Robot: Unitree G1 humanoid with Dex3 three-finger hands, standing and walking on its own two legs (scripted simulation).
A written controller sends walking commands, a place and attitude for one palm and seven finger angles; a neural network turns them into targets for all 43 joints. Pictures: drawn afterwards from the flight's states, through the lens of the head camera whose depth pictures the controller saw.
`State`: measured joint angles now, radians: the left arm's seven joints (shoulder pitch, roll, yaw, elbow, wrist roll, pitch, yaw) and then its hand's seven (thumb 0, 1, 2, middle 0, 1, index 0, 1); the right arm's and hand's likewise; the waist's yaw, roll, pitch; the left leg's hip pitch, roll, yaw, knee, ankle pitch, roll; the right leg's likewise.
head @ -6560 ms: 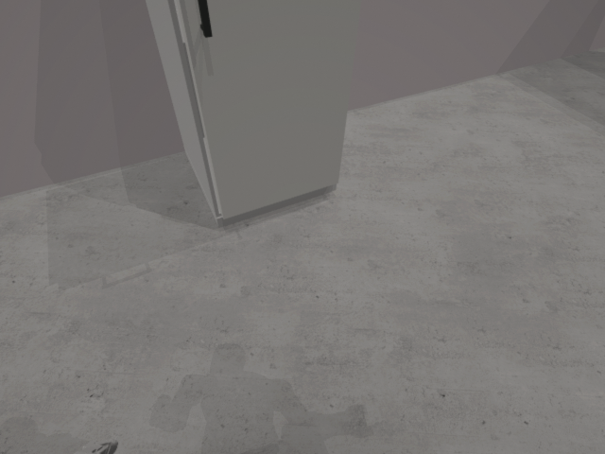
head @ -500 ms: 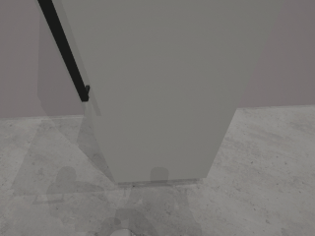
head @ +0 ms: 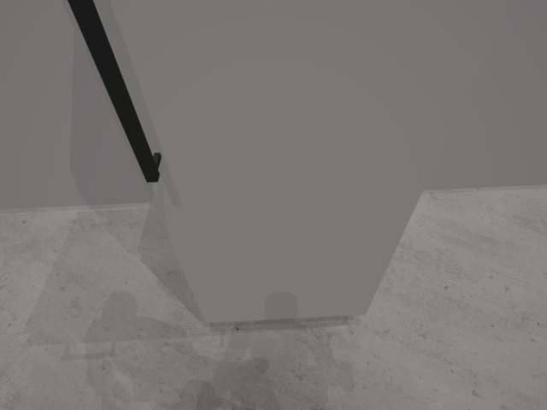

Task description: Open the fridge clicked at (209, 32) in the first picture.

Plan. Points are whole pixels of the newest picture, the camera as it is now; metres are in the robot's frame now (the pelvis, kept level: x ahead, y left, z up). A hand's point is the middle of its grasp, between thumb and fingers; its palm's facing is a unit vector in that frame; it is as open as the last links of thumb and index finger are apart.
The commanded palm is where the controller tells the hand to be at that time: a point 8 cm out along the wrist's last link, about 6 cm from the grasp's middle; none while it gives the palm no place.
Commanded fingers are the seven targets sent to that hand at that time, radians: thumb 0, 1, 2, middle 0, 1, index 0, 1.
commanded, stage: come to a stop and stand still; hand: left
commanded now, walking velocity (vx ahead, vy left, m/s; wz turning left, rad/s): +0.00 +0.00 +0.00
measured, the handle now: (115, 65) +0.47 +0.24 +0.27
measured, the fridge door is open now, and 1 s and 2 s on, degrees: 0 0 0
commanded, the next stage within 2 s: none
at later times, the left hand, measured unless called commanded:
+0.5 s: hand out of the picture +0.04 +0.24 -0.16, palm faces +0.02 -0.97 -0.24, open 7.4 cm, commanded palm none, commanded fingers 0.00 0.90 0.90 -0.20 -0.30 -0.20 -0.30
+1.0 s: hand out of the picture -0.01 +0.28 -0.16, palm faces +0.01 -0.97 -0.26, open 7.4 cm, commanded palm none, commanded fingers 0.00 0.90 0.90 -0.20 -0.30 -0.20 -0.30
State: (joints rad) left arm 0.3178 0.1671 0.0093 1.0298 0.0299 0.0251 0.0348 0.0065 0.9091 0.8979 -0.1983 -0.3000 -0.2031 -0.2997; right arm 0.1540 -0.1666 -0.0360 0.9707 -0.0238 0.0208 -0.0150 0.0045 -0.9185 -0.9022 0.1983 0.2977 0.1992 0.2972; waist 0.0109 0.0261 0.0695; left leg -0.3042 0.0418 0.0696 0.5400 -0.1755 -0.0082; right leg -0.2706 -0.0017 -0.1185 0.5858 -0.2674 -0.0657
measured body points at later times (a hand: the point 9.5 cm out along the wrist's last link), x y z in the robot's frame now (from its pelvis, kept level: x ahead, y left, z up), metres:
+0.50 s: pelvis -0.02 +0.03 +0.00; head -0.03 +0.05 +0.45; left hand +0.04 +0.29 -0.14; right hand -0.04 -0.21 -0.14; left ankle +0.05 +0.13 -0.73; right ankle +0.04 -0.08 -0.73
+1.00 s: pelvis -0.01 +0.07 +0.01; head -0.01 +0.08 +0.46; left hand -0.01 +0.33 -0.14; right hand +0.07 -0.20 -0.12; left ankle +0.05 +0.13 -0.73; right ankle +0.04 -0.07 -0.73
